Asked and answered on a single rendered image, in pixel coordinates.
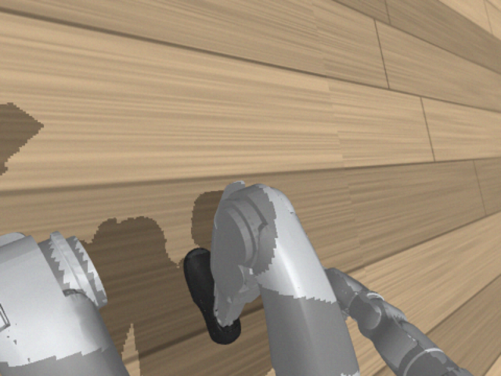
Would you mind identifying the right robot arm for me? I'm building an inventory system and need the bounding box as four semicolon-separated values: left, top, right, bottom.
349;291;473;376

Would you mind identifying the right robot foot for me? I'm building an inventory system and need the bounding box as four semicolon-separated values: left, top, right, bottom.
183;248;241;345

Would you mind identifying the right robot hand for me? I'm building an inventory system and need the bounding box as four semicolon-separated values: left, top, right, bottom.
323;266;369;320

